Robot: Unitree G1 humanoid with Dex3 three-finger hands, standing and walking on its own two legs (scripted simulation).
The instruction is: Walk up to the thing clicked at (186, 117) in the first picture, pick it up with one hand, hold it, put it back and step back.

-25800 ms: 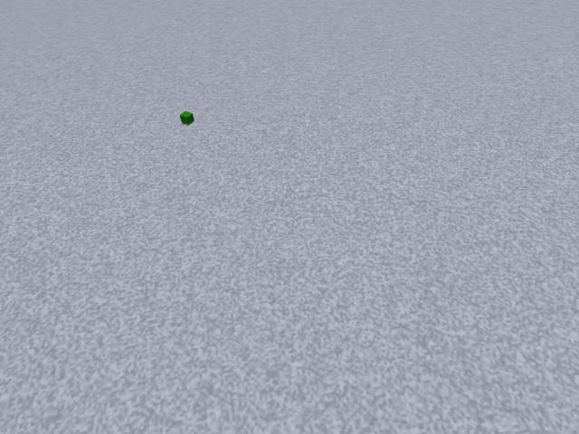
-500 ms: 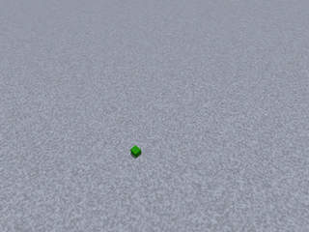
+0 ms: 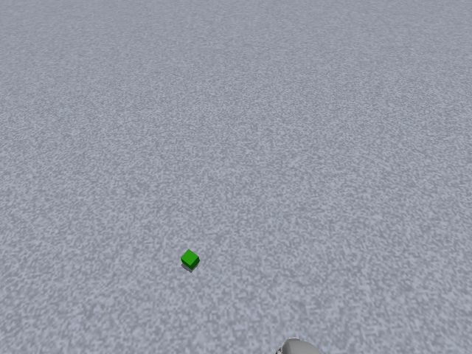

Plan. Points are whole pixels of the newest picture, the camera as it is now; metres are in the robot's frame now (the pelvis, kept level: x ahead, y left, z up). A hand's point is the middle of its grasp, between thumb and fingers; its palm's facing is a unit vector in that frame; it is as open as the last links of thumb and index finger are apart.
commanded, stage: walk up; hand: left
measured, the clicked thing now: (190, 259) +0.63 +0.22 -0.74
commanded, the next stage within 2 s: none
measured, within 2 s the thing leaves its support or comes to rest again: neither
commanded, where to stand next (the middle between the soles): +0.25 -0.03 m, yaw +1 degrees
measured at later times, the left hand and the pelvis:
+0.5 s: hand (117, 333) +0.21 +0.25 -0.16, palm faces +0.00 -0.94 -0.34, open 7.4 cm; pelvis +0.16 -0.01 -0.01, yaw +1 degrees
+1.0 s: hand (116, 335) +0.21 +0.25 -0.15, palm faces -0.01 -0.91 -0.41, open 7.4 cm; pelvis +0.17 -0.03 +0.00, yaw +0 degrees
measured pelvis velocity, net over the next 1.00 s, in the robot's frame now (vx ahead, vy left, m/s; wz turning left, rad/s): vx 0.17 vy -0.03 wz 0.00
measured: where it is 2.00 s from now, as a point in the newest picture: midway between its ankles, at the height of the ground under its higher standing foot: outside the picture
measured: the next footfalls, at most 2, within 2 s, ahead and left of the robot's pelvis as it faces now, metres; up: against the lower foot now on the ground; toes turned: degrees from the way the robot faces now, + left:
right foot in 0.06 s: +0.17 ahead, -0.13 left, +0.00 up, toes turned -3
left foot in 0.48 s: +0.29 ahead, +0.10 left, +0.00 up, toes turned +3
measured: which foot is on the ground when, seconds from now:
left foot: down 0.00-0.10, up 0.12-0.46, down 0.48-1.00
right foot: up 0.00-0.04, down 0.06-0.50, up 0.52-0.76, down 0.78-1.00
